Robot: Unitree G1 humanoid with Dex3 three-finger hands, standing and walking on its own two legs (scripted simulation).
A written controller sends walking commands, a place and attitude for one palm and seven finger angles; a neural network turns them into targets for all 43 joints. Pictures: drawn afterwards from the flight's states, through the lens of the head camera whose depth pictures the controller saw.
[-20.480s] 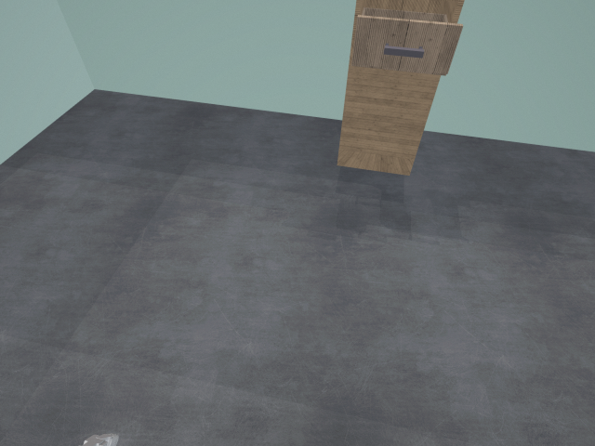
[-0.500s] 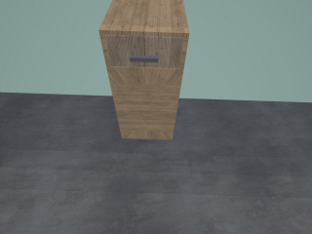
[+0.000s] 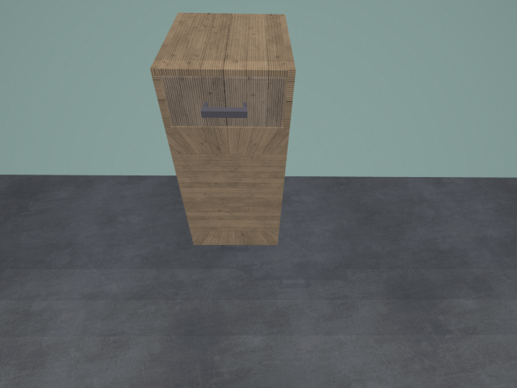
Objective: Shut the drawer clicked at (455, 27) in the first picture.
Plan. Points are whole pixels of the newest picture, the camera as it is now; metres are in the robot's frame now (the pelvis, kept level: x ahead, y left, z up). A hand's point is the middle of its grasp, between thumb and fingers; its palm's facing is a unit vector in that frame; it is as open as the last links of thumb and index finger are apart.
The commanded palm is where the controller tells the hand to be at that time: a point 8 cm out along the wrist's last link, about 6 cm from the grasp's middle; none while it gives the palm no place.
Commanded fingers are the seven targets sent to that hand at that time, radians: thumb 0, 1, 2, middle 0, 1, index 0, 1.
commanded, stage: let the arm hang, fingers relaxed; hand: left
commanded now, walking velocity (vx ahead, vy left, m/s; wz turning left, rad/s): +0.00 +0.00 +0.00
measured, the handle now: (224, 108) +0.83 +0.14 -0.02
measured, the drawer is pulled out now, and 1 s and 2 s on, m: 0.00 0.00 0.00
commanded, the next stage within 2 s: look to check the result in 0.06 s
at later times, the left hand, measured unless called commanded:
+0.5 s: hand out of the picture -0.02 +0.14 -0.17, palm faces +0.08 -0.98 -0.18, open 7.4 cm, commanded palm none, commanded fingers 0.00 0.90 0.90 -0.20 -0.30 -0.20 -0.30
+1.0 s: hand out of the picture +0.02 +0.14 -0.17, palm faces +0.06 -0.98 -0.20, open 7.4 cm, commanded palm none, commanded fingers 0.00 0.90 0.90 -0.20 -0.30 -0.20 -0.30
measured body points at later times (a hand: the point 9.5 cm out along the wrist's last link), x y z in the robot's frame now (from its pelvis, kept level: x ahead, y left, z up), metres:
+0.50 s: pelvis +0.02 -0.01 +0.00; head +0.03 -0.02 +0.45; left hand -0.02 +0.19 -0.16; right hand +0.00 -0.22 -0.17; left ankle +0.07 +0.11 -0.74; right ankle -0.03 -0.09 -0.74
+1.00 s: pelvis +0.03 -0.02 +0.00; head +0.05 -0.03 +0.45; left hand +0.02 +0.19 -0.16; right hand +0.02 -0.24 -0.16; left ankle +0.07 +0.11 -0.74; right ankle -0.03 -0.09 -0.74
